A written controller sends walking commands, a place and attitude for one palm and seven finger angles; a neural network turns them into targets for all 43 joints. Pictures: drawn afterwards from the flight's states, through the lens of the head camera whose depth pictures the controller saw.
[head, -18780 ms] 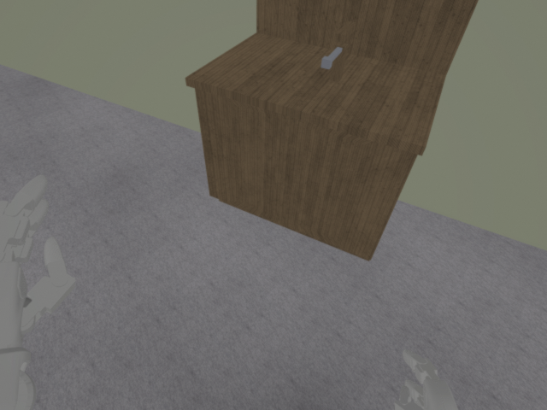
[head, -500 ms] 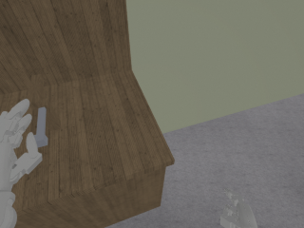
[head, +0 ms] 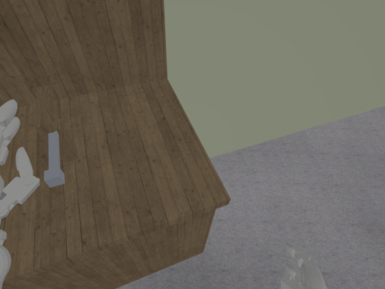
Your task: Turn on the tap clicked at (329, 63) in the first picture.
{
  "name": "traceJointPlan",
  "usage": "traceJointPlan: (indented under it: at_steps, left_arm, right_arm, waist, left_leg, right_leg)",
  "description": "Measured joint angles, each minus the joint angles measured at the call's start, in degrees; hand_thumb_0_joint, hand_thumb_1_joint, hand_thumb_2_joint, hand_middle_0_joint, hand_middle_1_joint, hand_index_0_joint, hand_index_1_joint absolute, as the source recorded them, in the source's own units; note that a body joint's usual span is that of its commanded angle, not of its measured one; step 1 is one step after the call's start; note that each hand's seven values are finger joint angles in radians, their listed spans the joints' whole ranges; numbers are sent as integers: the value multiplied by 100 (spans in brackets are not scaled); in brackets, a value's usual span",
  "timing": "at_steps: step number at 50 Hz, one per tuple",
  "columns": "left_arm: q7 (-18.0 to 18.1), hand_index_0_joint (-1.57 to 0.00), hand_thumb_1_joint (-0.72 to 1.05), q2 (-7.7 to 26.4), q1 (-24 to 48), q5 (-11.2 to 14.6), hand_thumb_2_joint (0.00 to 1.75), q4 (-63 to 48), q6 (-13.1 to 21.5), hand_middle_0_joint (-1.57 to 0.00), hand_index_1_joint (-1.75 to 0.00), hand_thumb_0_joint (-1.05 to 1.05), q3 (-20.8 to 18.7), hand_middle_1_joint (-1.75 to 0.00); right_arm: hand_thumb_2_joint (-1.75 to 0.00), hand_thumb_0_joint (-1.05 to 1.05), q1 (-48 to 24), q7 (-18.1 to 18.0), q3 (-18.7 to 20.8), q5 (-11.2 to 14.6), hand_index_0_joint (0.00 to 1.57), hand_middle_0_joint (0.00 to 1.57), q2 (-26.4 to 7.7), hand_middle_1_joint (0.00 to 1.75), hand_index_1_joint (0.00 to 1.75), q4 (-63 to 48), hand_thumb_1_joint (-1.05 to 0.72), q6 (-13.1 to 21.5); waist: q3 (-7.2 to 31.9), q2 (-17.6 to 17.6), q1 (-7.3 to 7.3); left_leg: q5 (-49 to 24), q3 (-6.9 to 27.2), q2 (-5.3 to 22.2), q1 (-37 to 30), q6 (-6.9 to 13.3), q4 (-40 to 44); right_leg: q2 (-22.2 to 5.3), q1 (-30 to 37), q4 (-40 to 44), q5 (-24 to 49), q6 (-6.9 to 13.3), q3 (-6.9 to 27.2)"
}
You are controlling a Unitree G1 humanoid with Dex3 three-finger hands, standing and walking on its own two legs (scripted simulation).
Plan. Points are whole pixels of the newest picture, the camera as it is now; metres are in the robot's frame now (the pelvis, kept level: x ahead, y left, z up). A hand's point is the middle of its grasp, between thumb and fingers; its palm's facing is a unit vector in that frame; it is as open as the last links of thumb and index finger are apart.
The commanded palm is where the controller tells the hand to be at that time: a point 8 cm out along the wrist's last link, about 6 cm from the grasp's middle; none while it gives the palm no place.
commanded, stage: come to a stop and stand still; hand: left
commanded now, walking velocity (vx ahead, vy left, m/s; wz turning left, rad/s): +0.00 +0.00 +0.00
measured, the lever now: (54, 177) +0.30 +0.31 +0.05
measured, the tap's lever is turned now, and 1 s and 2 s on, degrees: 0 0 0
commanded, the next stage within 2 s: look again from close up in 0.48 s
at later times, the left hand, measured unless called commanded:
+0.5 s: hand (0, 186) +0.22 +0.30 +0.16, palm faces +0.38 -0.83 -0.41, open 7.4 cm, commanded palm +0.15 +0.33 +0.18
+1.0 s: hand (15, 197) +0.20 +0.28 +0.16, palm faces +0.38 -0.84 -0.39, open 7.4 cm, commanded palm +0.15 +0.31 +0.18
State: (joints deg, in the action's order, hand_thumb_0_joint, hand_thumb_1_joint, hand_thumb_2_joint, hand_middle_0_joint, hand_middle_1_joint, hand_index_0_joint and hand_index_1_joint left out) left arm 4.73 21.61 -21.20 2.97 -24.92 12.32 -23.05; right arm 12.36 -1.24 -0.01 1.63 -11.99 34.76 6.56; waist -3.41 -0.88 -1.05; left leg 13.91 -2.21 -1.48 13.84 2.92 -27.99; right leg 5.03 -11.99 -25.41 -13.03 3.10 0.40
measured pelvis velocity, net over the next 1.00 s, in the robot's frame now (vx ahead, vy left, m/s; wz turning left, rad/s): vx -0.01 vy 0.02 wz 0.02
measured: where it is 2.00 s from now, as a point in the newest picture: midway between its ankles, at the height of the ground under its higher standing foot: outside the picture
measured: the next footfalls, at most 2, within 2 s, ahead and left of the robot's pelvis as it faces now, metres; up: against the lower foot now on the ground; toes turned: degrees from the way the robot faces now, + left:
none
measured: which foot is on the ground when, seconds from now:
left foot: down 0.00-1.00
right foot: down 0.00-1.00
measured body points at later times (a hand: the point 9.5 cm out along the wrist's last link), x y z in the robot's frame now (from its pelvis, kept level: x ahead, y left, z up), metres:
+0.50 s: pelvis +0.00 +0.05 +0.00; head +0.02 +0.07 +0.45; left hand +0.19 +0.35 +0.19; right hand +0.19 -0.15 -0.07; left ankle +0.01 +0.08 -0.74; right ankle +0.00 -0.08 -0.74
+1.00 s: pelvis -0.01 +0.02 +0.00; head +0.00 +0.03 +0.45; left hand +0.18 +0.32 +0.18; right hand +0.17 -0.20 -0.07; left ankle +0.01 +0.08 -0.74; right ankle +0.00 -0.08 -0.74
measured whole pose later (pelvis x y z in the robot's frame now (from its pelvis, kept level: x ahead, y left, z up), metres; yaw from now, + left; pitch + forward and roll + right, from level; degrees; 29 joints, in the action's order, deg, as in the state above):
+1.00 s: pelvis -0.01 +0.02 +0.00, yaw +1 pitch -1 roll -1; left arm 4.1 20.7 -23.9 2.1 -23.6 11.9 -19.7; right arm 13.0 -2.3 -0.7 1.2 -12.1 32.9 6.0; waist -0.5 -0.1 -1.4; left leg 11.3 -1.9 -3.7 12.4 4.4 -24.1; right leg 2.8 -10.6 -22.3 -11.2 1.5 0.1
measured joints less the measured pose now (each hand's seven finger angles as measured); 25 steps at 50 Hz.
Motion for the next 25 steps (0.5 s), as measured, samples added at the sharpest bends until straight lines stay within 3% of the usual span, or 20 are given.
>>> traceJointPlan:
  at_steps: [7, 15, 25]
  left_arm:
    - [-95, -22, 89, -25, -205, -67, 90, 38, -17, -21, -30, 1, 238, -30]
    - [-94, -22, 89, -57, 34, -119, 90, 19, -112, -21, -30, 2, 282, -30]
    - [-126, -21, 89, 67, -125, -115, 90, -117, -105, -21, -30, 2, 211, -30]
  right_arm:
    - [-90, 1, -155, -40, -106, -26, 20, 20, 87, 30, 30, -217, -90, 1]
    - [-90, 1, -190, -33, -214, -104, 20, 20, 163, 30, 30, -362, -90, 14]
    - [-89, 1, -15, 36, -250, -118, 20, 20, 210, 30, 30, -335, -90, -89]
  waist:
    - [262, 6, -54]
    - [185, -99, -183]
    - [99, -37, -83]
  left_leg:
    - [-63, -26, -151, -80, 159, 199]
    - [-159, -22, -378, -184, 289, 368]
    - [-205, 26, -452, -178, 298, 405]
  right_leg:
    - [-147, 85, 180, 46, -136, 36]
    - [-372, 76, 43, -53, -281, 28]
    - [-450, 96, 83, -40, -344, -24]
